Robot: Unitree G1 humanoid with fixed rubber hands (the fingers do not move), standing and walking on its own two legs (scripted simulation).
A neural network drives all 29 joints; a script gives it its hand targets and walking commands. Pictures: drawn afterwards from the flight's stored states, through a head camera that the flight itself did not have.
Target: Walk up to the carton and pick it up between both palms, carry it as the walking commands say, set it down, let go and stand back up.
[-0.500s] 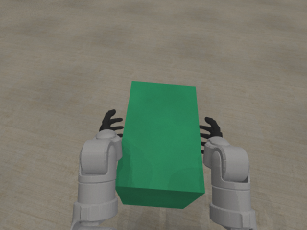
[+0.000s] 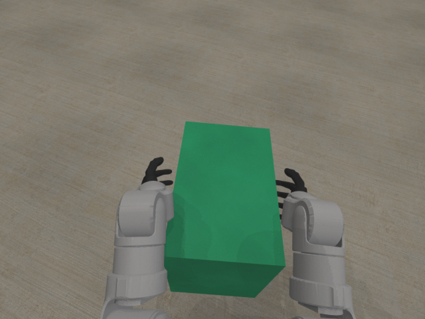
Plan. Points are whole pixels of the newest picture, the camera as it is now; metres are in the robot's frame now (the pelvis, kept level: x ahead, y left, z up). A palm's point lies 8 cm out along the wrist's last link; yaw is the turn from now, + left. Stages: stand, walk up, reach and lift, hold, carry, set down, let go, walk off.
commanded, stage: carry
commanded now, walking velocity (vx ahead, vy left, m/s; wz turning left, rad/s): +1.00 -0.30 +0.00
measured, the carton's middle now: (220, 209) +0.35 +0.02 -0.02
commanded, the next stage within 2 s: none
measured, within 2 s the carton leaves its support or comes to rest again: neither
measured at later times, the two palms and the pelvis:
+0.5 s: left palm (239, 42) +0.86 -0.02 +0.10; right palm (325, 53) +0.81 -0.26 +0.11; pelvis +0.52 -0.09 +0.02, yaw -7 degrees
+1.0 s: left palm (244, 8) +1.13 -0.03 +0.11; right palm (313, 15) +1.11 -0.29 +0.11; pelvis +0.81 -0.14 +0.01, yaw -5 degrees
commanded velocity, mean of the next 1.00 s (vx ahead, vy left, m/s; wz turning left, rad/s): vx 0.30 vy -0.05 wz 0.00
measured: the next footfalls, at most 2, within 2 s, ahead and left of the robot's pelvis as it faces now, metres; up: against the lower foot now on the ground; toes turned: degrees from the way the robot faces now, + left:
left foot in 0.22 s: +0.42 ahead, +0.05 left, +0.00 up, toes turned +7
right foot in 0.54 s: +0.77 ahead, -0.22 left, +0.00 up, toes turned -15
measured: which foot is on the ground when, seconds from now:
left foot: up 0.00-0.20, down 0.22-0.54, up 0.56-0.88, down 0.90-1.00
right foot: down 0.00-0.24, up 0.26-0.52, down 0.54-1.00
